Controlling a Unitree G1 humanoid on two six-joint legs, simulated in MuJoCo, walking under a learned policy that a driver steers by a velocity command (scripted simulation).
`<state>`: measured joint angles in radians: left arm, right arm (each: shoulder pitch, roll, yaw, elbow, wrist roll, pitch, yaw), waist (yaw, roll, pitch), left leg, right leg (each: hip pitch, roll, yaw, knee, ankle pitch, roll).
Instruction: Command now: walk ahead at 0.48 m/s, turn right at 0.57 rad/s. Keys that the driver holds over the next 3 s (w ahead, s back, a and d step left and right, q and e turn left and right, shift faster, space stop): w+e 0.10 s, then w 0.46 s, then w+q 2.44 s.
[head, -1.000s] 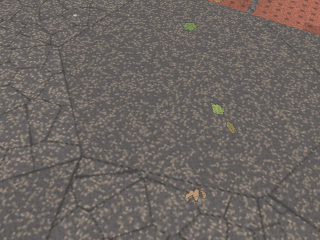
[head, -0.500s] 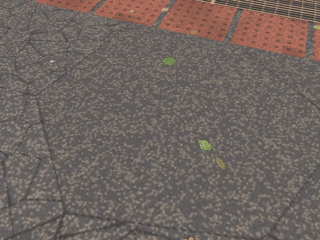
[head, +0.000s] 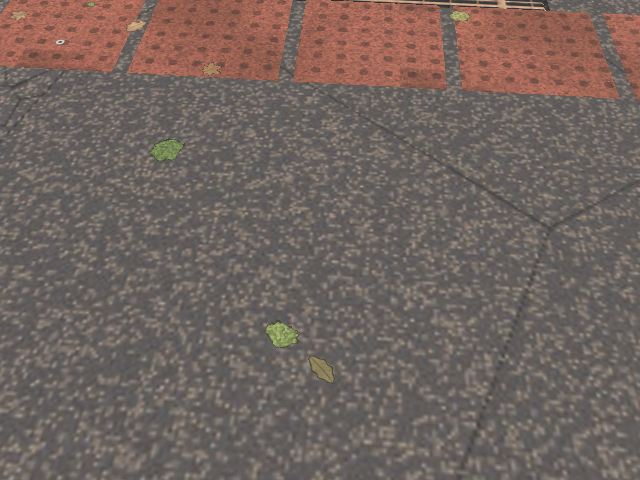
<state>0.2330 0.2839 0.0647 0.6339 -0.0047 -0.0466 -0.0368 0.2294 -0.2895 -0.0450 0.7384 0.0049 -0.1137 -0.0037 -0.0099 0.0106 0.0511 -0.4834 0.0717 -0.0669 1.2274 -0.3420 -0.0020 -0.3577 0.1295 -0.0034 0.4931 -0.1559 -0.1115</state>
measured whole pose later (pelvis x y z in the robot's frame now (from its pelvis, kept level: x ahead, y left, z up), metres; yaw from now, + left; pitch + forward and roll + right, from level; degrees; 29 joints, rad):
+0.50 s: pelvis +0.26 +0.05 +0.01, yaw -9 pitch +1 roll +0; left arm 0.32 0.29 0.05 0.72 -0.01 -0.05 -0.01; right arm 0.23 -0.26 -0.05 0.72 0.00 -0.10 0.02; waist 0.00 -0.04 0.00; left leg -0.29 -0.04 0.01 0.45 -0.18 0.04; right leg -0.46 0.01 0.06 1.14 -0.37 -0.03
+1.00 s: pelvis +0.51 -0.03 +0.01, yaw +1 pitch +1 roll -1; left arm 0.20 0.25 0.05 0.71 0.01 -0.09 -0.02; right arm 0.33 -0.31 -0.06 0.77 0.03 -0.04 0.00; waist -0.01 0.04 0.01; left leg -0.50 0.05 -0.05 1.16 -0.35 0.00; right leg -0.27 0.01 -0.07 0.43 -0.18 -0.02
